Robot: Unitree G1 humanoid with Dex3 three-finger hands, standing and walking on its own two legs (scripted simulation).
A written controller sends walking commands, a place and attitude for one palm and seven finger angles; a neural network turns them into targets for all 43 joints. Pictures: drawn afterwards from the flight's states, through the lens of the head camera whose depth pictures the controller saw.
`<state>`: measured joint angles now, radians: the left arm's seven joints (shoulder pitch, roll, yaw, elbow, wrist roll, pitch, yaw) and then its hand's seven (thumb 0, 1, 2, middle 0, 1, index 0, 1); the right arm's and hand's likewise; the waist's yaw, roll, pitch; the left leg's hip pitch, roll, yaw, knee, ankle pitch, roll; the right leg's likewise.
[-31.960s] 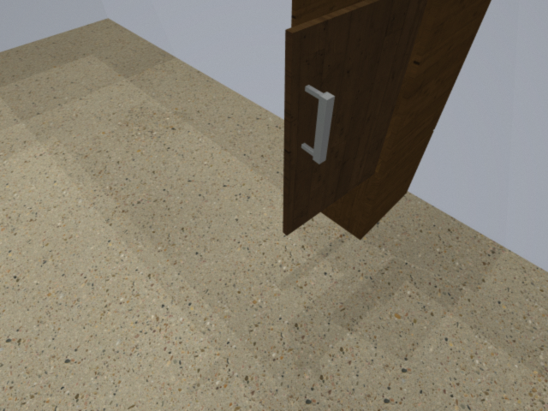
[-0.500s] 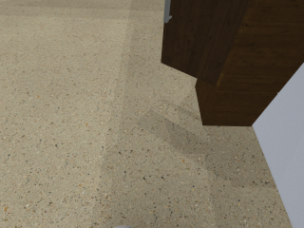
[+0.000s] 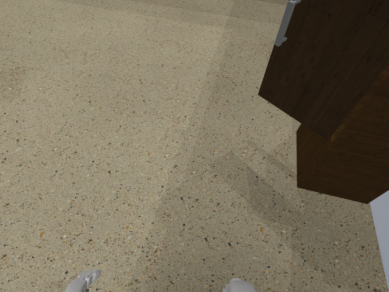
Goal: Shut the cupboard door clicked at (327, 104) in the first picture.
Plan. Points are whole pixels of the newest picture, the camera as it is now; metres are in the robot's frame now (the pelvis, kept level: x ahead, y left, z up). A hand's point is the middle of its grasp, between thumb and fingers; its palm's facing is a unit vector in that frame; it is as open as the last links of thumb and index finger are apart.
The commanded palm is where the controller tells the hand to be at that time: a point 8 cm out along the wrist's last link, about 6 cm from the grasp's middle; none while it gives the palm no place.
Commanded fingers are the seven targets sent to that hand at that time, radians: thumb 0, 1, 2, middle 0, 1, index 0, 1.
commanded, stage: walk to a spot facing it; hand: left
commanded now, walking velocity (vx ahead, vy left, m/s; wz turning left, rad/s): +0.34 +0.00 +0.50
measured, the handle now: (287, 23) +1.01 -0.36 +0.04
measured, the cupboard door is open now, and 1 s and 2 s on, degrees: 56 56 56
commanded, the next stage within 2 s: turn to face it in 0.72 s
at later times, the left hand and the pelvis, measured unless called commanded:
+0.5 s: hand out of the picture +0.07 +0.12 -0.17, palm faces +0.40 -0.89 -0.24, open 7.3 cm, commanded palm none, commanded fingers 0.00 0.90 0.90 -0.20 -0.30 -0.20 -0.30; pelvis +0.17 -0.04 -0.01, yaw +21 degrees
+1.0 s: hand (85, 205) +0.36 +0.30 -0.17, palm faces +0.53 -0.83 -0.17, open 7.3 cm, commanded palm none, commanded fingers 0.00 0.90 0.90 -0.20 -0.30 -0.20 -0.30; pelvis +0.35 +0.08 -0.01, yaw +31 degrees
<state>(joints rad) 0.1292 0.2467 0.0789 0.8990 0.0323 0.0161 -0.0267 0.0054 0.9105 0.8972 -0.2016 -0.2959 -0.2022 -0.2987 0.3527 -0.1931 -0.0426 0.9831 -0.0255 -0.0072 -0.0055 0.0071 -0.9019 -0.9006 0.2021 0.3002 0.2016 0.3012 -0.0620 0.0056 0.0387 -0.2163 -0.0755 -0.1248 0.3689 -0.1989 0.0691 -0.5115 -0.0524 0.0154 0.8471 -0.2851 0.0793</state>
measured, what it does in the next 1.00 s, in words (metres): walks ahead, turning left: right foot, then left foot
